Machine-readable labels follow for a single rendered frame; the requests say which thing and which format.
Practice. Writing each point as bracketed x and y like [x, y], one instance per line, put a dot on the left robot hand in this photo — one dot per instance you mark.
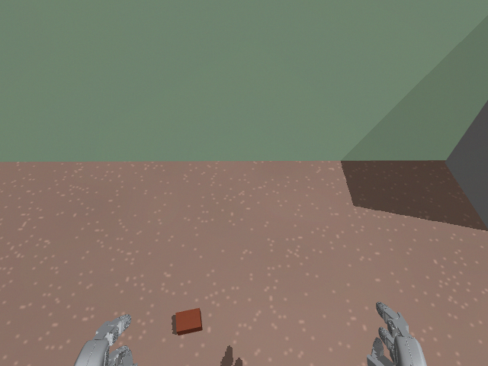
[95, 352]

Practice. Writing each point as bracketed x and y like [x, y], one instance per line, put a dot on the small box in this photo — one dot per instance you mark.
[188, 321]

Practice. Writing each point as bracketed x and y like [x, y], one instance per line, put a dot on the right robot hand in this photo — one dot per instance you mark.
[404, 349]

